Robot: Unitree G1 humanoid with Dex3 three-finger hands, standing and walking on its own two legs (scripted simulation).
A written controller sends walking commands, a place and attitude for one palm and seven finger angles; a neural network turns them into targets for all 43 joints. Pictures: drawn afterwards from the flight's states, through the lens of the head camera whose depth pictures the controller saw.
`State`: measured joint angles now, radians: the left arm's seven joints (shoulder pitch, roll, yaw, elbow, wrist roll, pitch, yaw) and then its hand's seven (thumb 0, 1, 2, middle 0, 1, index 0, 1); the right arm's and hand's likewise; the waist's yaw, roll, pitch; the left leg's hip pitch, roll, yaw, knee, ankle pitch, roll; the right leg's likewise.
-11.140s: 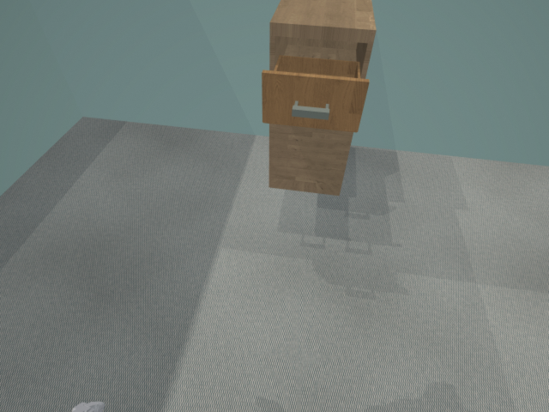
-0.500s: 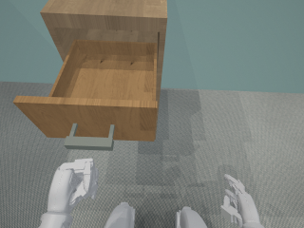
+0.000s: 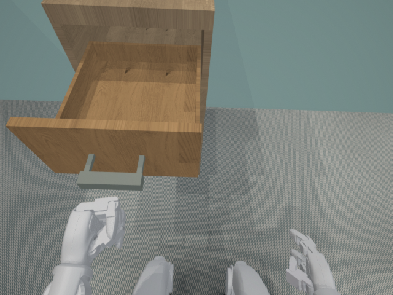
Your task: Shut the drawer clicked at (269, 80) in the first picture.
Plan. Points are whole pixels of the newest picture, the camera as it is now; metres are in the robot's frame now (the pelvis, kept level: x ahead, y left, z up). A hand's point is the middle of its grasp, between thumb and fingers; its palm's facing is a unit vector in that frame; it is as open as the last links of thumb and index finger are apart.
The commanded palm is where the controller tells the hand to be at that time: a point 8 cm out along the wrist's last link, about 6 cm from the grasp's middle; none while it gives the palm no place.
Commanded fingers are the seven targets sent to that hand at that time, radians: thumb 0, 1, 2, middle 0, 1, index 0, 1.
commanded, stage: bring the fist close to the handle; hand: left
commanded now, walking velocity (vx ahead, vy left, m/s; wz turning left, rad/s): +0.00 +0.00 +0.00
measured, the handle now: (114, 170) +0.34 +0.18 +0.04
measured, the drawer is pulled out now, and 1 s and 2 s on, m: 0.30 0.24 0.12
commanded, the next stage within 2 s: push the drawer shut in 0.10 s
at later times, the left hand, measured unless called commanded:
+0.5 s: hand (125, 210) +0.27 +0.15 +0.04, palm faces -0.03 -1.00 -0.05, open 3.2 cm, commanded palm +0.26 +0.19 +0.04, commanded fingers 0.00 0.90 0.90 -1.40 -1.60 -1.40 -1.60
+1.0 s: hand (128, 182) +0.32 +0.15 +0.04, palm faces -0.03 -1.00 -0.05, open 3.0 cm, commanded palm +0.32 +0.20 +0.04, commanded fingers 0.00 0.90 0.90 -1.40 -1.60 -1.40 -1.60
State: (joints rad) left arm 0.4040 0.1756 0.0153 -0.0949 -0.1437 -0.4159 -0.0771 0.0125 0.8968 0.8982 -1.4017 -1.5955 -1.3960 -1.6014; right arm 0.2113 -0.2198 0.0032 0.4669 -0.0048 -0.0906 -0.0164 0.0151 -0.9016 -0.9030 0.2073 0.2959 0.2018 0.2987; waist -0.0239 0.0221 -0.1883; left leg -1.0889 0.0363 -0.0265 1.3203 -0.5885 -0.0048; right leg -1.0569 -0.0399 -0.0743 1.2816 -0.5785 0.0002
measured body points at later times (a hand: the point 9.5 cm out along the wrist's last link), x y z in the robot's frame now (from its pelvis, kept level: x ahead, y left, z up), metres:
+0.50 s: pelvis +0.00 +0.00 +0.00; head +0.09 +0.01 +0.44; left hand +0.26 +0.20 +0.04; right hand +0.18 -0.23 -0.09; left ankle +0.02 +0.12 -0.62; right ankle +0.02 -0.12 -0.62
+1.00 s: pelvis -0.01 +0.01 +0.01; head +0.09 +0.02 +0.44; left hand +0.32 +0.20 +0.04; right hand +0.15 -0.24 -0.09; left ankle +0.02 +0.12 -0.62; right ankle +0.02 -0.12 -0.62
